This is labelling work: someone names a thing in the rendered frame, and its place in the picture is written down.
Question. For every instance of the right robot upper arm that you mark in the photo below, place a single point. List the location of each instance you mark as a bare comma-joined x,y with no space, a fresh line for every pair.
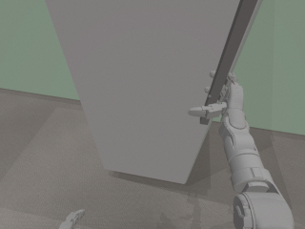
261,210

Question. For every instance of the handle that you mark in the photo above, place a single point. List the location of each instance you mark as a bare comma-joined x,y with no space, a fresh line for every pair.
241,21

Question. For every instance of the robot right forearm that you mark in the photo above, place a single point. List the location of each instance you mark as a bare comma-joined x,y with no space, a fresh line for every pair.
248,172

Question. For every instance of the fridge door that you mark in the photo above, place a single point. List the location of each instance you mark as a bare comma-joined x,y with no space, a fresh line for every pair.
138,66

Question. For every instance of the left robot hand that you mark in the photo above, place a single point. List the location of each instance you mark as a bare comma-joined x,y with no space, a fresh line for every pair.
72,219

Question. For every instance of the right robot hand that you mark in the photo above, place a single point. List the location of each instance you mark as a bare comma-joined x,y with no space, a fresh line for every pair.
231,98

